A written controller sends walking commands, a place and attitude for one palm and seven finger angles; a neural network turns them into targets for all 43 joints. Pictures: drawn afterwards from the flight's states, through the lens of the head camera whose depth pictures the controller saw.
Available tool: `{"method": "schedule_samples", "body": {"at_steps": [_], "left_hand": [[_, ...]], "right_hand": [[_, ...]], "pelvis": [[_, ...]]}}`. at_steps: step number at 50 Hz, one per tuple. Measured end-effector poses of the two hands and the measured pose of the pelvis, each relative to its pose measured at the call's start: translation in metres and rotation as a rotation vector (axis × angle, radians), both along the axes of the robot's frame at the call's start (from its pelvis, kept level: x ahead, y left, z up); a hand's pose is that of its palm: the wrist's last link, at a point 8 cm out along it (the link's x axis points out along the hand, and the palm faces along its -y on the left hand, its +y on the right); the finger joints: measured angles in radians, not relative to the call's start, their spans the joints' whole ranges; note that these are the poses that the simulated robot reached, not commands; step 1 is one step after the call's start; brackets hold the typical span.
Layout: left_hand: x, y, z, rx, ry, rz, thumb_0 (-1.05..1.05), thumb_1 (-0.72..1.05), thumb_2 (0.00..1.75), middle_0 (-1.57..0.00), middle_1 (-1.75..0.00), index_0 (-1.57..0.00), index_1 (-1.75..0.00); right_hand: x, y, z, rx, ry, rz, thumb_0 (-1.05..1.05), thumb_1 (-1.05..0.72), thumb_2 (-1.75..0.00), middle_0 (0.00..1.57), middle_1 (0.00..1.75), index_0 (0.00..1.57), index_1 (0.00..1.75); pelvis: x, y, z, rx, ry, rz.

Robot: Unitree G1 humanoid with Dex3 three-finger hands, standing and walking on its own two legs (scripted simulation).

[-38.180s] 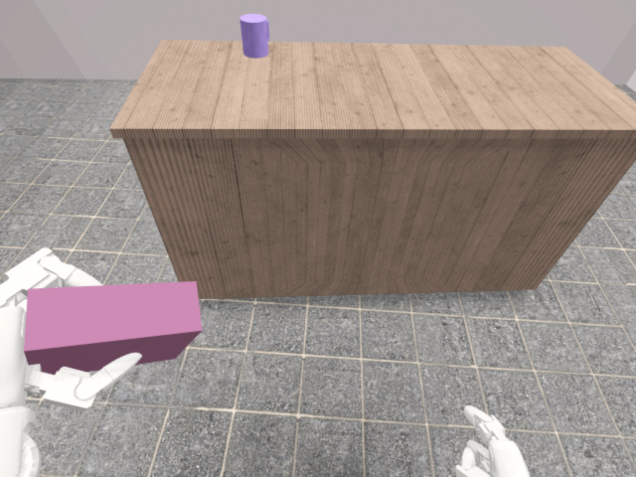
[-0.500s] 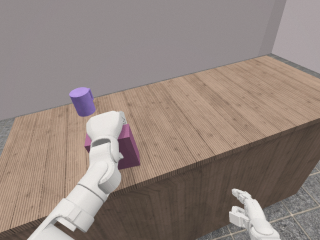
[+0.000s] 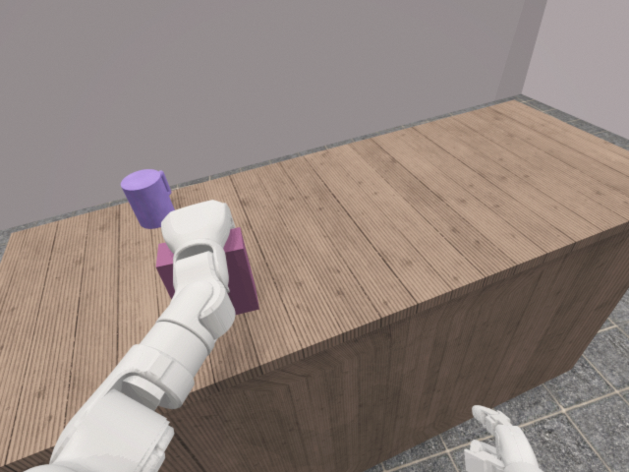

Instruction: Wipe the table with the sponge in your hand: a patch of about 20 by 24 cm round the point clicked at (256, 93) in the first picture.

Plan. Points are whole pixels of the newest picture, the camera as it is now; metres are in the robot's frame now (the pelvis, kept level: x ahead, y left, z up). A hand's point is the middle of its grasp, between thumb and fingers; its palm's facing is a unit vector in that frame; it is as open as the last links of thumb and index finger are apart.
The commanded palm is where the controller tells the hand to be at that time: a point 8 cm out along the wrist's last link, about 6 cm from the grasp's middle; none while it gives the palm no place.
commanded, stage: wipe forward along the third lane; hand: left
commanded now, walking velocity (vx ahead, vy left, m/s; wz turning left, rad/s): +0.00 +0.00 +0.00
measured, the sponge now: (215, 288) +0.37 +0.19 +0.05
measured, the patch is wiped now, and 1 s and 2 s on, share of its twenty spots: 0.75 0.90 0.90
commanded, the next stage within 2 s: wipe back along the third lane in 0.88 s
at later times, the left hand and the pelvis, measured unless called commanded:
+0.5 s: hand (205, 235) +0.42 +0.20 +0.11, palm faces -0.02 -0.05 -1.00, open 9.4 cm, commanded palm +0.40 +0.21 +0.15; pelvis +0.01 +0.01 +0.00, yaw +0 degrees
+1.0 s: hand (198, 215) +0.47 +0.23 +0.12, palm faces -0.05 -0.03 -1.00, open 9.4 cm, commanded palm +0.44 +0.23 +0.15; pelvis +0.02 +0.03 +0.00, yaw +0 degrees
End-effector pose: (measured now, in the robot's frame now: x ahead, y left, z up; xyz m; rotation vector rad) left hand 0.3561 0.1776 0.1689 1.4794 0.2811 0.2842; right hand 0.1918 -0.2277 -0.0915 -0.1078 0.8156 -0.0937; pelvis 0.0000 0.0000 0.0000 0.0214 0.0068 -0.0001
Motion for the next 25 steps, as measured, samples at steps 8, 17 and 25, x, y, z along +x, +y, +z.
{"method": "schedule_samples", "body": {"at_steps": [8, 17, 25], "left_hand": [[0.016, 0.005, 0.0, 0.004, 0.013, -0.002, -0.01, -0.5, 1.07, -0.8, -1.4, -0.86, -1.35], [0.033, 0.015, 0.001, 0.007, 0.02, 0.008, 0.0, -0.5, 1.08, -0.8, -1.4, -0.85, -1.35], [0.045, 0.022, 0.0, 0.017, 0.036, 0.003, 0.0, -0.5, 1.08, -0.8, -1.4, -0.85, -1.36]], "right_hand": [[-0.007, 0.0, -0.004, -0.009, 0.027, -0.015, 0.01, -0.9, -0.9, 0.2, 0.3, 0.2, 0.3], [-0.022, -0.002, -0.009, -0.025, 0.081, -0.042, 0.01, -0.9, -0.9, 0.2, 0.3, 0.2, 0.3], [-0.035, -0.004, -0.015, -0.037, 0.126, -0.069, 0.01, -0.9, -0.9, 0.2, 0.3, 0.2, 0.3]], "pelvis": [[0.001, 0.002, 0.0, -0.003, 0.023, 0.002], [0.004, 0.005, 0.001, -0.007, 0.041, -0.001], [0.007, 0.011, 0.001, -0.011, 0.056, -0.001]]}}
